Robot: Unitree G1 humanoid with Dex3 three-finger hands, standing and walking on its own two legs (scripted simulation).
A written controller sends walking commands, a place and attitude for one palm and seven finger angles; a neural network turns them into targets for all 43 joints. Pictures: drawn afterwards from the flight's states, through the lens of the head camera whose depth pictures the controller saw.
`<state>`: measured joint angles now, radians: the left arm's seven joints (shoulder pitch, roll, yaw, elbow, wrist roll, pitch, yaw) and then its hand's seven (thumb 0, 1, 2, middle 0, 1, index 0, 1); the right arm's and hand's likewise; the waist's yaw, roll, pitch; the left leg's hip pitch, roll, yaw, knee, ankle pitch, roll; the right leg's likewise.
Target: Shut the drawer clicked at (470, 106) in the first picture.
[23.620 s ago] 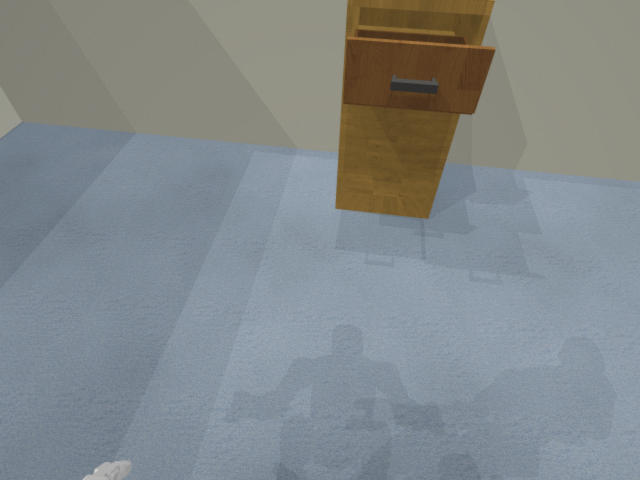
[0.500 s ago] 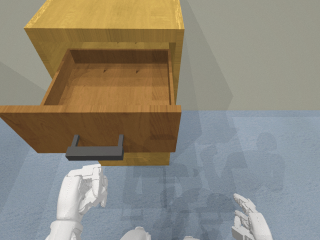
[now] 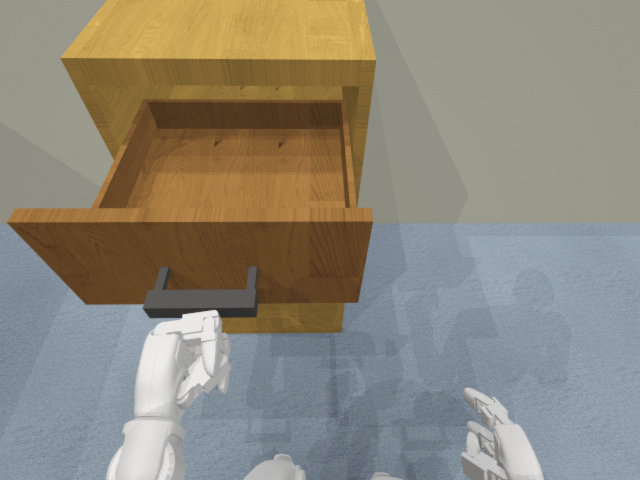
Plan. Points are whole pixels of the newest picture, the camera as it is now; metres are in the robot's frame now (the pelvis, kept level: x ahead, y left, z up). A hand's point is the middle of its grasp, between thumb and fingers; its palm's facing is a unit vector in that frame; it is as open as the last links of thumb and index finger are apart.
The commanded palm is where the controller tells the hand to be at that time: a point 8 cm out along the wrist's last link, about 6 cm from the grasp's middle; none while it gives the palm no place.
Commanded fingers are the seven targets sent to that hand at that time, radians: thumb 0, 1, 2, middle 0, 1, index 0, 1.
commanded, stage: push the drawer shut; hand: left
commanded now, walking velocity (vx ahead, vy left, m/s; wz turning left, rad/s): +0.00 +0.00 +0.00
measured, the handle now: (205, 288) +0.33 +0.16 +0.07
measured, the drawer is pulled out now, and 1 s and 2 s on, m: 0.26 0.16 0.04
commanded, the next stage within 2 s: none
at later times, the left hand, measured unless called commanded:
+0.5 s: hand (230, 338) +0.27 +0.12 +0.05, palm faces +0.01 -1.00 -0.05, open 2.9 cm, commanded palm +0.29 +0.17 +0.07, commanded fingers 0.00 0.90 0.90 -1.40 -1.60 -1.40 -1.60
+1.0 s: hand (238, 279) +0.35 +0.12 +0.05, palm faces +0.02 -1.00 -0.05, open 3.0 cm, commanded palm +0.35 +0.18 +0.07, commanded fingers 0.00 0.90 0.90 -1.40 -1.60 -1.40 -1.60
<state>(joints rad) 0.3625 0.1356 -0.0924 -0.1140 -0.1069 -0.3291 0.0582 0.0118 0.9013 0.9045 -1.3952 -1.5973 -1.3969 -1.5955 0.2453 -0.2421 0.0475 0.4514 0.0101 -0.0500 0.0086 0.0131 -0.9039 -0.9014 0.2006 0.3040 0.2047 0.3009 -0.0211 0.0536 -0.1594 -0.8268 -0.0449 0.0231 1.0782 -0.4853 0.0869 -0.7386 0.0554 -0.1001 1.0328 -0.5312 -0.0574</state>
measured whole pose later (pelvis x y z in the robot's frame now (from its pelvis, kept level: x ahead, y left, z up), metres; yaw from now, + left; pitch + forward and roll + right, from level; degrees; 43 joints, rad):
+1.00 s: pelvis -0.02 -0.01 +0.01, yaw +0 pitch +14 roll -2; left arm -0.28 0.21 0.04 0.54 -0.14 -0.38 0.04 0.00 0.72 0.93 -1.40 -1.60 -1.40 -1.60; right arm 0.24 -0.26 0.04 0.62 0.02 -0.05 -0.02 0.01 -0.90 -0.90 0.20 0.30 0.20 0.30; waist -0.06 0.03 -0.11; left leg -0.84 -0.04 0.02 1.02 -0.42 0.07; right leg -0.76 0.06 -0.10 0.98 -0.47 -0.07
